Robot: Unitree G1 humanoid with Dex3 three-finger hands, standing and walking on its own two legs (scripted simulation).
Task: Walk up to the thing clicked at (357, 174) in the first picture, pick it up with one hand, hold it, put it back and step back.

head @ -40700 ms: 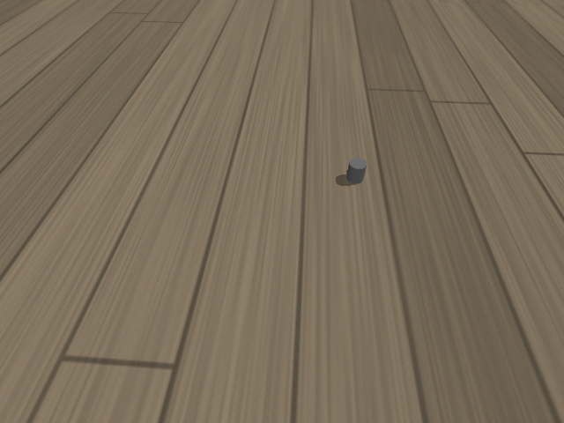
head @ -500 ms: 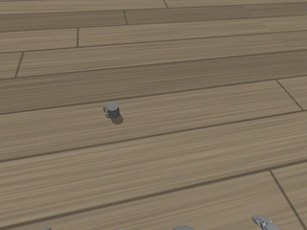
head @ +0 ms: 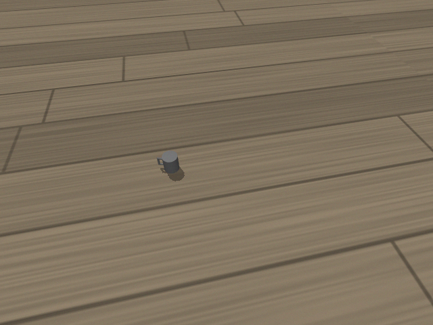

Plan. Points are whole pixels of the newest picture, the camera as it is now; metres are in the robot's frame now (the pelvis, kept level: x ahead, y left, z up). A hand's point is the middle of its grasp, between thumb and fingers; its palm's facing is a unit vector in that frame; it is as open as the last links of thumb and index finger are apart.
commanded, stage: step back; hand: left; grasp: from above
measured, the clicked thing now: (167, 161) +1.08 +0.27 -0.71
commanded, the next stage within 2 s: stand in 0.50 s
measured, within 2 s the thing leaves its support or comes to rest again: neither
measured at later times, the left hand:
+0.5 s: hand out of the picture +0.15 +0.25 -0.15, palm faces +0.05 -0.94 -0.35, open 7.4 cm
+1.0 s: hand out of the picture +0.14 +0.23 -0.14, palm faces +0.00 -0.94 -0.33, open 7.4 cm
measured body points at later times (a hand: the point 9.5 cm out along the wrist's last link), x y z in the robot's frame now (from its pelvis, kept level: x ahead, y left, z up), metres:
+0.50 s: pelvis +0.05 -0.01 +0.00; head +0.07 -0.01 +0.45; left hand +0.14 +0.30 -0.12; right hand +0.11 -0.31 -0.13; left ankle +0.02 +0.11 -0.73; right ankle +0.07 -0.14 -0.73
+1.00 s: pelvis +0.05 -0.02 +0.02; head +0.06 -0.02 +0.47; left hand +0.14 +0.28 -0.11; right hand +0.16 -0.31 -0.11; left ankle +0.02 +0.12 -0.73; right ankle +0.07 -0.14 -0.73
